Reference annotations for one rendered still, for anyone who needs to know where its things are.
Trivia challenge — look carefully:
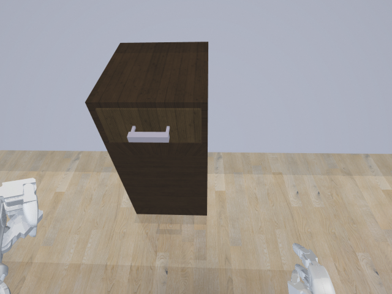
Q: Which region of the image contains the robot left hand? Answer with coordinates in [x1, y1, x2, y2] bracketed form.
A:
[0, 178, 43, 263]

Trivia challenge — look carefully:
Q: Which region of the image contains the cabinet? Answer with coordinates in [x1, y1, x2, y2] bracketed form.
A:
[85, 42, 208, 216]

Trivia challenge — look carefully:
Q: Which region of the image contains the robot right hand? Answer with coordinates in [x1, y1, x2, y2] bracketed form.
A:
[287, 243, 336, 294]

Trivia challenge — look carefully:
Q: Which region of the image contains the handle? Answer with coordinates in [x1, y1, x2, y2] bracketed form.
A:
[127, 126, 170, 143]

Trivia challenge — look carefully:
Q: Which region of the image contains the drawer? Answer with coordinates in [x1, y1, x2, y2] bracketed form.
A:
[96, 108, 202, 143]

